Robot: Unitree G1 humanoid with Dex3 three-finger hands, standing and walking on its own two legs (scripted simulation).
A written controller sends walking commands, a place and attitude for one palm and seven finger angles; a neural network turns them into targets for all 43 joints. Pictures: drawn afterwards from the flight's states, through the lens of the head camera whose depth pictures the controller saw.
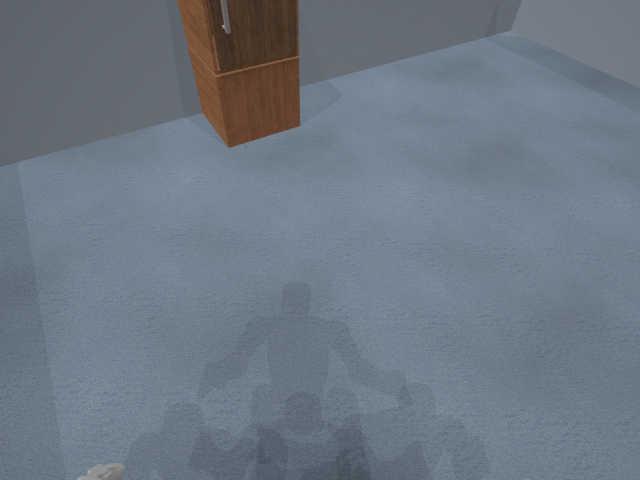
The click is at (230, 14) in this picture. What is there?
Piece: cupboard door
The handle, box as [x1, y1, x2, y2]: [221, 0, 230, 33]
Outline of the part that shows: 221,0 224,24 222,25 222,27 228,33 230,32 226,0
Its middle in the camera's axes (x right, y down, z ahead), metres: -0.40 -0.92 +1.56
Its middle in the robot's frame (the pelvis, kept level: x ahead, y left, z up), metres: +1.76 +0.48 -0.10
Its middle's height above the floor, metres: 0.67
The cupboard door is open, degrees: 0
